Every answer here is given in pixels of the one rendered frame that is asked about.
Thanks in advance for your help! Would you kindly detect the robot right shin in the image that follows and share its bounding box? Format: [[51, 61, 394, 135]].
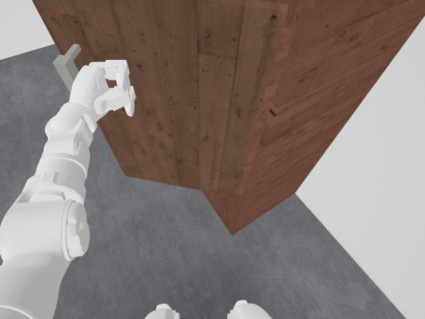
[[233, 300, 247, 309]]

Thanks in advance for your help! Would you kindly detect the robot left hand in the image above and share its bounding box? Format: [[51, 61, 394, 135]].
[[69, 60, 136, 122]]

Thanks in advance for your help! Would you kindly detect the robot left forearm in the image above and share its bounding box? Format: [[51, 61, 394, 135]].
[[0, 102, 97, 260]]

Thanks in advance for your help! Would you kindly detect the robot left upper arm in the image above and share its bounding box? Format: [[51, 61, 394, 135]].
[[0, 199, 90, 319]]

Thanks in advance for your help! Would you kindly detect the cupboard door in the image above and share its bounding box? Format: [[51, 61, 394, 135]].
[[32, 0, 288, 197]]

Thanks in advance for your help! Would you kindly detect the robot shin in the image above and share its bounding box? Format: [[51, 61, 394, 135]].
[[156, 304, 171, 310], [233, 300, 247, 309]]

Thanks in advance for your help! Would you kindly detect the handle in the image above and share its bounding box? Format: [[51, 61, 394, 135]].
[[53, 44, 81, 93]]

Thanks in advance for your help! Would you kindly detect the robot left shin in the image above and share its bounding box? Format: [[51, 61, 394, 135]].
[[156, 304, 171, 310]]

